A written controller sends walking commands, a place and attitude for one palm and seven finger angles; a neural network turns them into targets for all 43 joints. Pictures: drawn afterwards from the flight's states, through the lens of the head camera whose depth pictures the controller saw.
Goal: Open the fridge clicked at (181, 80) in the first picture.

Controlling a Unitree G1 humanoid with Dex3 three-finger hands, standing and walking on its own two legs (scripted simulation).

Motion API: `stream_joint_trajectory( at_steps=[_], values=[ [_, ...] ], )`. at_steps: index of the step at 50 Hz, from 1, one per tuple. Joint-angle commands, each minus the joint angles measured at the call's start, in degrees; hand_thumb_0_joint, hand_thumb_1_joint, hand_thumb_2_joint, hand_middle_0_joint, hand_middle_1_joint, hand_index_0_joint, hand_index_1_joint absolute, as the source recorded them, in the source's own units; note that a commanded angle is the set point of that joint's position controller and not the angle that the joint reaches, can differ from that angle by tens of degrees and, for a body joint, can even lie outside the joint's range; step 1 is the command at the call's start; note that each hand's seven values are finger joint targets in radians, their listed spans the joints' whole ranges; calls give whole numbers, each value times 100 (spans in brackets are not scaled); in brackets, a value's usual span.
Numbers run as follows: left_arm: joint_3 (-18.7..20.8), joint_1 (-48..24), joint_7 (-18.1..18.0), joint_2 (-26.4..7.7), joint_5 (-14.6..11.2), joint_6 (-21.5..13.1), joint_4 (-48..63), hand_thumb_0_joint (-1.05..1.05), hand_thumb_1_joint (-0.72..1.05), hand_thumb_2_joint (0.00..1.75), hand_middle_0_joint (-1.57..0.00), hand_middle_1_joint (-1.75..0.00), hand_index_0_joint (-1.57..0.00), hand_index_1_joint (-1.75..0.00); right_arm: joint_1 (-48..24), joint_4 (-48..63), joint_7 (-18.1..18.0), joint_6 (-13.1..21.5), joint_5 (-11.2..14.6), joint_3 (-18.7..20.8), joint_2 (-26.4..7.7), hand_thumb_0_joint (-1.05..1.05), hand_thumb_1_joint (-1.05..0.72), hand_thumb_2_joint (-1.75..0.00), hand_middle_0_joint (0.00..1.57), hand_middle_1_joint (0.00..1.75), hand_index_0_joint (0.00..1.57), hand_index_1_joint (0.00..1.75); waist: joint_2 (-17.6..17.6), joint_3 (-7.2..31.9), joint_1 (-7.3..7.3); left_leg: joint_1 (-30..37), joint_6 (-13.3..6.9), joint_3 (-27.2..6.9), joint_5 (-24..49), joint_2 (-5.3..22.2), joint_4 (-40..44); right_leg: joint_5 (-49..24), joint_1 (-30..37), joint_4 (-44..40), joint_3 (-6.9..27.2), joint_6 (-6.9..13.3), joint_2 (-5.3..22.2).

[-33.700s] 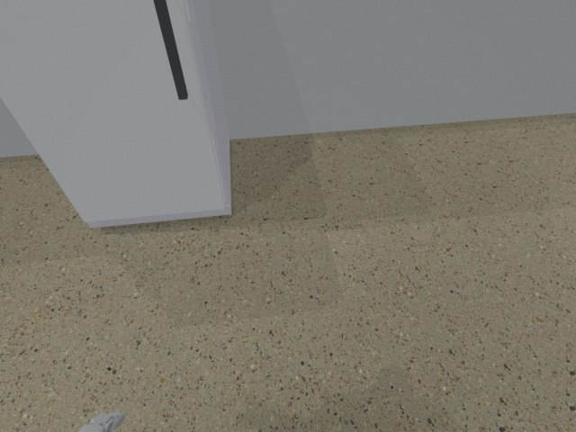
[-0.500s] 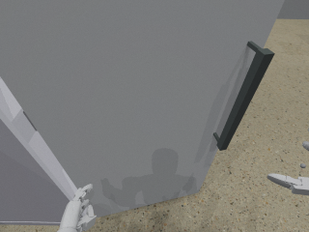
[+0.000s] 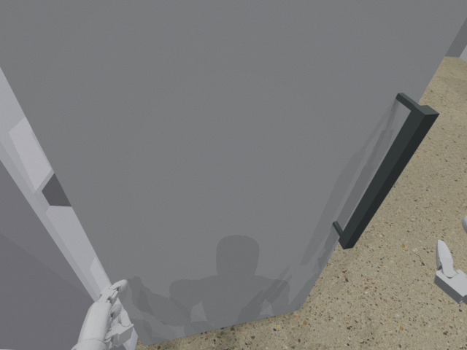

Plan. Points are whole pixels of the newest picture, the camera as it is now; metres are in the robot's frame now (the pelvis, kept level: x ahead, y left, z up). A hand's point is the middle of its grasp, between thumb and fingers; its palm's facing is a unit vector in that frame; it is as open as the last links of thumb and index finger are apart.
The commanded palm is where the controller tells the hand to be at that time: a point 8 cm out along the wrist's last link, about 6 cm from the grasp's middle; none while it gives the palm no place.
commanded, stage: draw the hand back to the body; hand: right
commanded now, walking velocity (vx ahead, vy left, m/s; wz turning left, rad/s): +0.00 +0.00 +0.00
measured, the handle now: (369, 183) +0.41 -0.28 +0.09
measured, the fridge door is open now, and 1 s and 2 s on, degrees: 76 76 76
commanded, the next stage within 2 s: step back with the hand held close in 0.36 s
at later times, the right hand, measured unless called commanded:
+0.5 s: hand (445, 273) +0.18 -0.27 +0.15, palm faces +0.50 +0.79 -0.36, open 7.4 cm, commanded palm +0.14 -0.30 +0.17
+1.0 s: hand out of the picture +0.13 -0.31 +0.15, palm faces +0.49 +0.75 -0.44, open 7.4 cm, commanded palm +0.07 -0.34 +0.17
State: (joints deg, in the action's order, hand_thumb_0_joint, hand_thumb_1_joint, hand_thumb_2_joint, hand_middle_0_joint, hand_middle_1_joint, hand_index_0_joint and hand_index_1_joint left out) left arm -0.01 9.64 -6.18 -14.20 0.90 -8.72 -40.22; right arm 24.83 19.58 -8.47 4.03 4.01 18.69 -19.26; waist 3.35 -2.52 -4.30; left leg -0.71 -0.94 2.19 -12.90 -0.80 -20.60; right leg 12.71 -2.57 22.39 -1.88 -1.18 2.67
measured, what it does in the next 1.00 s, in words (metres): shifts its weight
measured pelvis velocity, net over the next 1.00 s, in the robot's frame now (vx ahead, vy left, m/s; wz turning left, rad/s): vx -0.07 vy -0.04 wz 0.00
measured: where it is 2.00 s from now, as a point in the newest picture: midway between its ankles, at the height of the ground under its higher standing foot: outside the picture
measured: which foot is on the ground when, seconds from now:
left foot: down 0.00-1.00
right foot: down 0.00-1.00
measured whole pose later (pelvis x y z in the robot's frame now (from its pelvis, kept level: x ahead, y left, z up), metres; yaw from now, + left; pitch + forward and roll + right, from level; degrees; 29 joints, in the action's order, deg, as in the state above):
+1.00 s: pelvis -0.07 -0.04 -0.02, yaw +0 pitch -2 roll +1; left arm -1.2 11.2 -6.4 -12.7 -0.2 -3.2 -33.3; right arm 27.1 24.9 -10.0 8.7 1.2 22.3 -21.5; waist 2.1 -1.5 -2.1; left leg -17.9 2.3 0.7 -11.5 2.0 -31.5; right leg 12.1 -19.8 33.7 -3.2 2.7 0.3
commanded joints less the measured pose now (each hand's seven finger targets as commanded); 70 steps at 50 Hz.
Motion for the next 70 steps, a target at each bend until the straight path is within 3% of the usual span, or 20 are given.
stream_joint_trajectory(
  at_steps=[1, 2, 11, 14, 20, 23, 24, 25, 26, 27, 31, 36, 39, 45, 48, 52, 56, 60, 66, 70],
  values=[
    [192, -791, -38, -520, 12, -322, 893, 0, 90, 90, -20, -30, -20, -30, -417, 1168, -76, 387, -12, 680, -1141, 0, -90, -90, 20, 30, 20, 30, -197, 230, 9, -232, 78, -126, 1196, 43, 376, -1216, -38, -160, -252, 259, -197],
    [204, -798, -47, -517, 11, -298, 892, 0, 90, 90, -20, -30, -20, -30, -456, 1146, -71, 391, -2, 699, -1147, 0, -90, -90, 20, 30, 20, 30, -380, 242, 16, -255, 96, -146, 1160, 44, 401, -1151, -25, -145, -261, 283, -210],
    [201, -824, -79, -478, 6, -332, 868, 0, 90, 90, -20, -30, -20, -30, -524, 1166, -69, 465, -18, 703, -1164, 0, -90, -90, 20, 30, 20, 30, 32, 270, 2, -318, 107, -197, 1001, 95, 426, -1008, 64, -117, -290, 300, -218],
    [200, -835, -76, -472, 16, -357, 868, 0, 90, 90, -20, -30, -20, -30, -495, 1145, -69, 475, 1, 705, -1159, 0, -90, -90, 20, 30, 20, 30, -308, 244, -3, -324, 126, -184, 1003, 81, 438, -1004, 30, -104, -271, 308, -219],
    [213, -841, -77, -482, 10, -372, 839, 0, 90, 90, -20, -30, -20, -30, -562, 1200, -56, 496, -5, 748, -1198, 0, -90, -90, 20, 30, 20, 30, -91, 268, -5, -324, 96, -166, 838, 83, 454, -920, 54, -147, -259, 296, -210],
    [201, -837, -68, -465, -1, -384, 851, 0, 90, 90, -20, -30, -20, -30, -594, 1217, -62, 506, 7, 699, -1138, 0, -90, -90, 20, 30, 20, 30, -63, 213, 10, -378, 95, -133, 654, 62, 479, -826, 42, -201, -238, 276, -199],
    [175, -886, -55, -451, 4, -425, 879, 0, 90, 90, -20, -30, -20, -30, -909, 1510, -40, 547, -28, 398, -953, 0, -90, -90, 20, 30, 20, 30, 46, 236, 57, -405, 93, -127, 635, 59, 482, -812, 101, -210, -232, 277, -212],
    [48, -789, 19, -502, -103, -288, 1097, 0, 90, 90, -20, -30, -20, -30, -2013, 1805, -116, 798, -65, 1291, -1977, 0, -90, -90, 20, 30, 20, 30, 377, -238, 241, -889, 48, -550, 787, 295, 643, -385, -431, -51, -59, 266, -140],
    [116, -798, 12, -532, -29, -186, 923, 0, 90, 90, -20, -30, -20, -30, -922, 1115, -36, 732, -102, 857, -1341, 0, -90, -90, 20, 30, 20, 30, -299, -212, 270, -1252, 27, -624, 1029, 492, 614, -451, -592, 207, 62, 304, -68],
    [145, -649, 67, -519, -55, -84, 1058, 0, 90, 90, -20, -30, -20, -30, -403, 932, 13, 655, -138, 647, -1068, 0, -90, -90, 20, 30, 20, 30, -576, 108, 273, -1257, 7, -685, 1102, 629, 539, -554, -524, 400, 50, 298, -64],
    [193, -535, 48, -539, -83, 165, 1337, 0, 90, 90, -20, -30, -20, -30, 245, 1397, -32, 652, -128, 843, -1251, 0, -90, -90, 20, 30, 20, 30, -194, 933, 256, -1042, 0, -519, 1561, 690, 45, -1266, -493, 479, 59, 280, 39],
    [205, -585, -42, -564, -88, 364, 1572, 0, 90, 90, -20, -30, -20, -30, 348, 1779, -128, 590, -118, 1032, -1432, 0, -90, -90, 20, 30, 20, 30, 195, 1185, 201, -927, 125, -231, 1486, 347, -511, -2087, -691, 255, 277, 276, 255],
    [204, -584, -71, -607, -93, 406, 1640, 0, 90, 90, -20, -30, -20, -30, 237, 1772, -167, 584, -110, 1022, -1410, 0, -90, -90, 20, 30, 20, 30, 223, 966, 196, -965, 166, -221, 907, 199, -689, -1538, -1126, 4, 399, 334, 382],
    [244, -578, -103, -722, -94, 290, 1621, 0, 90, 90, -20, -30, -20, -30, -120, 1717, -229, 763, -270, 1029, -1283, 0, -90, -90, 20, 30, 20, 30, 469, 648, 221, -262, 190, -288, 339, 39, -1251, 1623, -2851, -669, 850, 606, 570],
    [239, -481, -71, -699, -106, 214, 1604, 0, 90, 90, -20, -30, -20, -30, -143, 1733, -230, 861, -324, 963, -1177, 0, -90, -90, 20, 30, 20, 30, 198, 551, 272, -331, 167, -388, 205, 97, -1238, 2231, -3207, -536, 864, 635, 509],
    [235, -399, -64, -634, -81, 127, 1527, 0, 90, 90, -20, -30, -20, -30, -185, 1903, -266, 966, -321, 989, -1253, 0, -90, -90, 20, 30, 20, 30, -242, 522, 340, -1086, 4, -780, -443, 423, -630, 2145, -2850, 90, 657, 516, 254],
    [215, -383, -100, -593, -37, 36, 1438, 0, 90, 90, -20, -30, -20, -30, -189, 2063, -342, 1062, -321, 1114, -1363, 0, -90, -90, 20, 30, 20, 30, 20, 643, 349, -1232, -22, -727, -424, 433, -658, 1877, -2676, 103, 710, 467, 282],
    [238, -419, -112, -667, -22, -40, 1474, 0, 90, 90, -20, -30, -20, -30, -170, 1979, -355, 1156, -377, 1202, -1344, 0, -90, -90, 20, 30, 20, 30, 424, 551, 322, -724, 58, -543, -640, 182, -1053, 2705, -3420, -292, 976, 585, 454],
    [241, -300, -71, -597, -18, -77, 1430, 0, 90, 90, -20, -30, -20, -30, 33, 2012, -344, 1215, -331, 1236, -1359, 0, -90, -90, 20, 30, 20, 30, -246, 561, 360, -1200, -89, -1000, -366, 463, -771, 2151, -3193, 379, 728, 482, 226],
    [256, -352, -75, -632, 18, -84, 1388, 0, 90, 90, -20, -30, -20, -30, -208, 2271, -372, 1226, -337, 1236, -1421, 0, -90, -90, 20, 30, 20, 30, -77, 623, 378, -1520, -131, -1129, -608, 539, -736, 2162, -3028, 525, 760, 469, 223]
  ],
)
